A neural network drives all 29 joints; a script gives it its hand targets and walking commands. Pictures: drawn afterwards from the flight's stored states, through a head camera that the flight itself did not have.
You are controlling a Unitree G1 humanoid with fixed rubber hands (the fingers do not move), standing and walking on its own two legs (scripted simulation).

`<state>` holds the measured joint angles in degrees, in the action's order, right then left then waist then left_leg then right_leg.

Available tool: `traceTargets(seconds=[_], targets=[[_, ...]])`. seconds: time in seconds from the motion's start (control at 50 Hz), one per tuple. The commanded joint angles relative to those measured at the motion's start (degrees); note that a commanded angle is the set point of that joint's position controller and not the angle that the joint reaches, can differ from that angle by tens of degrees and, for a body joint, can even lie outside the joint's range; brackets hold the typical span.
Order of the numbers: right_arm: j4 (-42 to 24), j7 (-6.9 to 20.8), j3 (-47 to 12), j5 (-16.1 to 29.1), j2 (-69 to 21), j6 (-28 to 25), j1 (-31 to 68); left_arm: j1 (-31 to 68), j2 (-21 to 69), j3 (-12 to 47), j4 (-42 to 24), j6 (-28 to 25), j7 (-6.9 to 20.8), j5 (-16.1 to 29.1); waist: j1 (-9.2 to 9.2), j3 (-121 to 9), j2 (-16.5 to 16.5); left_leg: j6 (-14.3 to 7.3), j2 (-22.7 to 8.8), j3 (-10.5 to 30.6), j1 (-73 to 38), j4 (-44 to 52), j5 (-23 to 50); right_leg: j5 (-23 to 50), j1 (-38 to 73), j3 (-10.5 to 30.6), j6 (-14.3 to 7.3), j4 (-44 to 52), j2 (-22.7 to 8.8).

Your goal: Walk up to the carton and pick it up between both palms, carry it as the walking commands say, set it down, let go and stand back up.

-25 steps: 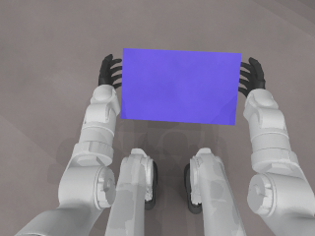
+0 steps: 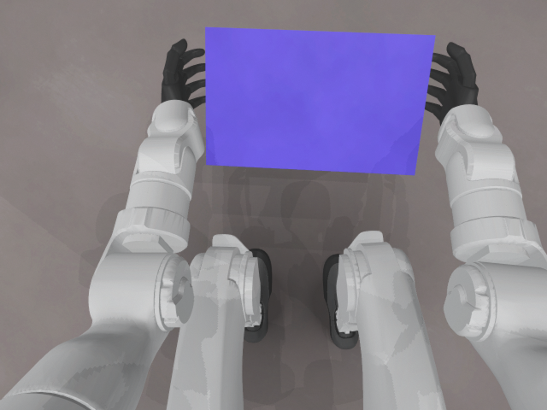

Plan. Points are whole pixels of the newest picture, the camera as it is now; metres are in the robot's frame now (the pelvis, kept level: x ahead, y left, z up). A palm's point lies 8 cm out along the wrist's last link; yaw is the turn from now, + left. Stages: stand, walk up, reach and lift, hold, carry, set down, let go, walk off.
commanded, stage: set down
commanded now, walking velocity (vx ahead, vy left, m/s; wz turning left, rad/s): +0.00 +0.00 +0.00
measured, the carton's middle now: (309, 107) +0.51 -0.03 -0.20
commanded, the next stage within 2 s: none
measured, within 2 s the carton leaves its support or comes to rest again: neither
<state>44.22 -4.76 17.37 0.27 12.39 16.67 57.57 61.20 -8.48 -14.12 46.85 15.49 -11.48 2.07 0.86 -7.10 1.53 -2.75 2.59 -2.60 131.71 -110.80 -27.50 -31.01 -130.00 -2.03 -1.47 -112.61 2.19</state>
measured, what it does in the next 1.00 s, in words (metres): lowers itself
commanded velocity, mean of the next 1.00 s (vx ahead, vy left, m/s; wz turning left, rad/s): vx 0.00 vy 0.00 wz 0.00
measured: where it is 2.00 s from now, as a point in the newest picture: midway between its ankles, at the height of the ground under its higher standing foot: (297, 313)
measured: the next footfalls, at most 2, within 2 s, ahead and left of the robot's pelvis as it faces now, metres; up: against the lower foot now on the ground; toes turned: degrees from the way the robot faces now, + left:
none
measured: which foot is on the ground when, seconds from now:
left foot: down 0.00-1.00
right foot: down 0.00-1.00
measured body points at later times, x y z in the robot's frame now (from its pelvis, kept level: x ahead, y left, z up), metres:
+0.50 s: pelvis -0.02 -0.01 -0.05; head +0.35 -0.03 +0.19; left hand +0.53 +0.16 -0.22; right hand +0.51 -0.21 -0.24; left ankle +0.12 +0.10 -0.39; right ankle +0.10 -0.10 -0.39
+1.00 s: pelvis -0.03 +0.00 -0.07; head +0.33 -0.02 +0.18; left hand +0.53 +0.16 -0.24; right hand +0.51 -0.21 -0.25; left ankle +0.12 +0.10 -0.39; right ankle +0.10 -0.10 -0.39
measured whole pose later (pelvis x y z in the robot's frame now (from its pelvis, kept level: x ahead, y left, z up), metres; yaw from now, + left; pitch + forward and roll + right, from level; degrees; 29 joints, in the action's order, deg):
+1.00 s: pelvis -0.03 +0.00 -0.07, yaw -1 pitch +27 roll +0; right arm 61.6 -6.6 5.3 11.7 22.1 10.8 82.4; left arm 85.4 -20.3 -3.2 66.6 9.2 -12.1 15.8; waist 1.4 29.9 2.3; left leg -2.2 3.4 -3.1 126.6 -127.3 -27.9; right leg -31.5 -124.8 -2.7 -1.5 -129.0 2.5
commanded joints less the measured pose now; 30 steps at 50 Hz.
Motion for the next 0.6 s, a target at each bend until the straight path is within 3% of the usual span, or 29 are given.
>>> traceTargets(seconds=[0.0,0.14,0.26,0.32,0.36,0.38,0.42,0.48,0.58], targets=[[-13.54,17.18,-26.89,8.55,-48.58,-4.54,43.89,38.44,51.31,25.98,-12.17,-3.18,18.57,7.11,2.28,-68.88,-0.63,0.15,5.30,2.45,-44.63,4.36,17.42,18.83,33.63,0.43,1.37,7.93,3.68],[-14.41,16.04,-28.21,10.41,-46.00,-5.96,48.78,42.33,49.18,26.70,-12.03,-4.56,17.35,8.58,2.35,-71.14,-1.14,-0.11,5.14,2.15,-44.12,0.68,16.80,18.29,34.29,0.49,1.18,4.49,3.30],[-16.98,14.25,-30.08,13.06,-42.24,-6.71,54.70,49.26,45.63,29.86,-15.09,-5.45,15.29,12.01,2.81,-83.66,-1.30,0.14,4.66,1.97,-51.37,-2.88,16.39,17.56,40.52,0.49,0.91,1.12,3.12],[-18.06,13.20,-30.23,14.21,-38.75,-6.58,58.96,52.07,43.18,29.39,-15.23,-5.59,14.26,14.21,2.05,-89.10,-2.23,0.18,4.22,1.58,-56.44,-4.92,16.45,17.30,46.09,0.85,0.79,-0.07,3.18],[-17.51,12.68,-30.37,14.07,-36.97,-6.54,60.54,52.20,42.40,27.58,-13.39,-5.73,14.39,15.26,1.72,-88.64,-3.98,0.21,4.21,1.05,-54.74,-6.50,16.87,19.67,51.70,1.85,0.50,-0.84,3.12],[-20.27,12.26,-31.67,15.01,-38.30,-6.95,59.35,50.45,44.86,28.36,-14.18,-6.13,14.69,16.22,3.33,-90.25,-5.22,0.07,4.48,1.62,-54.24,-7.83,21.62,28.19,56.83,2.19,0.63,-1.91,2.93],[-20.56,11.77,-32.84,14.64,-38.88,-7.24,59.56,50.21,45.52,28.25,-12.10,-5.92,15.18,16.44,4.36,-87.80,-4.76,0.12,4.54,1.49,-49.85,-7.80,20.72,30.61,57.49,2.64,0.70,-2.80,2.82],[-18.99,11.29,-32.12,15.30,-39.15,-7.80,59.36,52.78,44.74,28.08,-11.55,-6.71,15.11,16.76,4.08,-83.26,-3.77,-0.25,4.54,1.38,-48.47,-8.83,20.03,29.47,54.71,2.69,0.86,-3.59,2.81],[-15.13,11.64,-31.82,16.71,-37.73,-9.14,63.34,53.67,41.99,25.11,-6.64,-8.14,14.49,15.89,2.33,-73.71,-3.59,-0.48,4.12,1.86,-46.93,-10.01,19.00,25.38,48.17,2.46,0.82,-4.52,2.40]])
